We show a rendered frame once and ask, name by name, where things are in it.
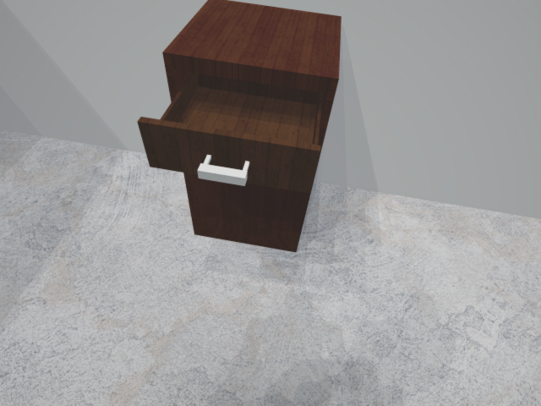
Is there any cabinet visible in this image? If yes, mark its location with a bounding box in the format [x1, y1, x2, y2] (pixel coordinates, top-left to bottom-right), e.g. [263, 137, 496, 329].
[163, 0, 342, 252]

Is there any drawer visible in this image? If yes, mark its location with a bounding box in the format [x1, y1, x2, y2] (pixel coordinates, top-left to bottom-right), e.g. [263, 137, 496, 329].
[138, 73, 323, 194]

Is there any handle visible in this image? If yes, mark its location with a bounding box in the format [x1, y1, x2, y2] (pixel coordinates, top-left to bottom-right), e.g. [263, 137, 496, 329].
[197, 155, 249, 186]

